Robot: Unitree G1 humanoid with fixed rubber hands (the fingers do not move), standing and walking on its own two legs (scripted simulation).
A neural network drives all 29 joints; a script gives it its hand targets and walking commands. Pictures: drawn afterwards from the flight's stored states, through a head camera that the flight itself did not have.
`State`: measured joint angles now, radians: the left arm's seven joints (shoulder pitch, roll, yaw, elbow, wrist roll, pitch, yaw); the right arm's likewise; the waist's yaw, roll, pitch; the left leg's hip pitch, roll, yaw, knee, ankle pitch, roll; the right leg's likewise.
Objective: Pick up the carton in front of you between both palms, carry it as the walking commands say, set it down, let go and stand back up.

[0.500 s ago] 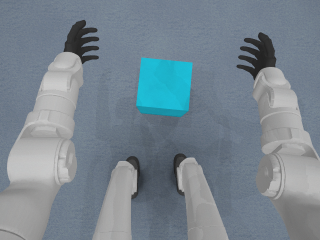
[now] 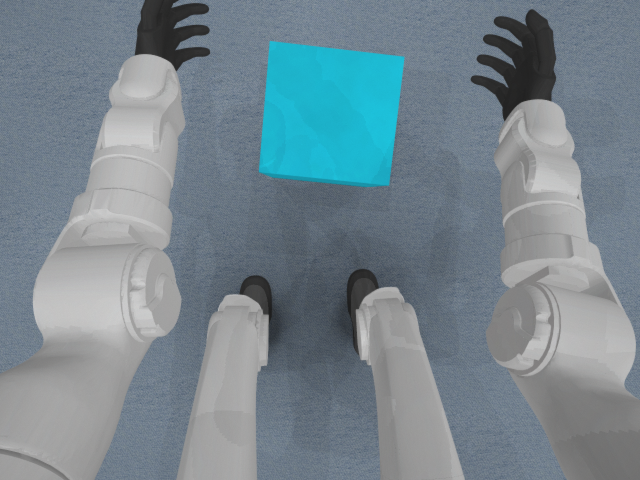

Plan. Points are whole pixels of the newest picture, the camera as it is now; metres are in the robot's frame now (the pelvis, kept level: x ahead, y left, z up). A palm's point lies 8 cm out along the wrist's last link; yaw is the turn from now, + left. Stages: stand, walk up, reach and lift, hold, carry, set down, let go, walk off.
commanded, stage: reach and lift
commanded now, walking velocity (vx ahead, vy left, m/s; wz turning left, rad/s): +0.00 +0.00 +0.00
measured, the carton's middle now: (326, 127) +0.51 -0.04 -0.48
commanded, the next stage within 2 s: none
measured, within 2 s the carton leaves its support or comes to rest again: leaves its support in 1.46 s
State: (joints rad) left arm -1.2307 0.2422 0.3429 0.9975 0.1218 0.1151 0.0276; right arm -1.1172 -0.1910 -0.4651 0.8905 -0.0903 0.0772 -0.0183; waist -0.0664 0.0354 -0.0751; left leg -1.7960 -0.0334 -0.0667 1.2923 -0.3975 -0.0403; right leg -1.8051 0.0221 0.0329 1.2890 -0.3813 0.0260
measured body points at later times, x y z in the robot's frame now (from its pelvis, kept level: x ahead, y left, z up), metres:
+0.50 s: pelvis -0.05 +0.00 -0.20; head +0.33 -0.02 +0.03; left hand +0.55 +0.14 -0.37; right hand +0.49 -0.23 -0.38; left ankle +0.06 +0.13 -0.57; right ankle +0.06 -0.12 -0.57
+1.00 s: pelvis -0.05 +0.01 -0.24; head +0.33 +0.00 +0.00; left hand +0.54 +0.14 -0.41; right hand +0.50 -0.21 -0.42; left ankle +0.06 +0.13 -0.57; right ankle +0.06 -0.12 -0.57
